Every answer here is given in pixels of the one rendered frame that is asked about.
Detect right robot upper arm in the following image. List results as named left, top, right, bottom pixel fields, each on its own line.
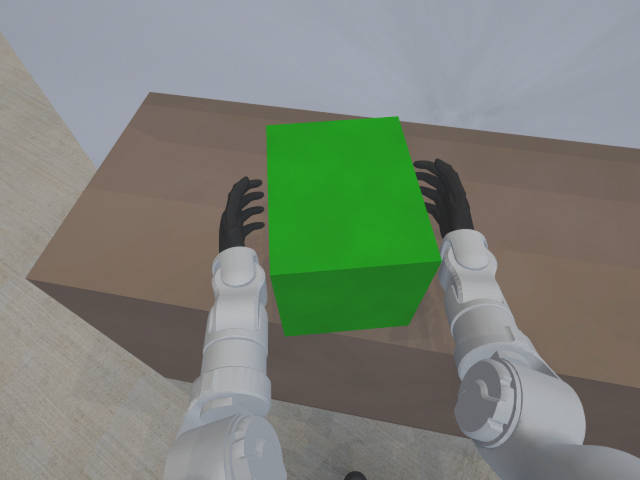
left=454, top=358, right=640, bottom=480

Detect carton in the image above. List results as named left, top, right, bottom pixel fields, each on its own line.
left=266, top=116, right=442, bottom=337

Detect robot left hand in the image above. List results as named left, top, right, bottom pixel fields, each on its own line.
left=219, top=176, right=265, bottom=253

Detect left robot forearm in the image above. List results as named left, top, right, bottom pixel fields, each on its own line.
left=164, top=246, right=271, bottom=473

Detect robot right hand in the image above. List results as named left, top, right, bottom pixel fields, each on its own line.
left=413, top=158, right=474, bottom=239

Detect right robot forearm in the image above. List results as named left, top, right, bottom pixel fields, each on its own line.
left=438, top=229, right=586, bottom=438

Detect left robot upper arm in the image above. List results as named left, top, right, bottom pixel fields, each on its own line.
left=164, top=412, right=287, bottom=480

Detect pedestal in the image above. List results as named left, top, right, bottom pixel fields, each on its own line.
left=25, top=92, right=640, bottom=459

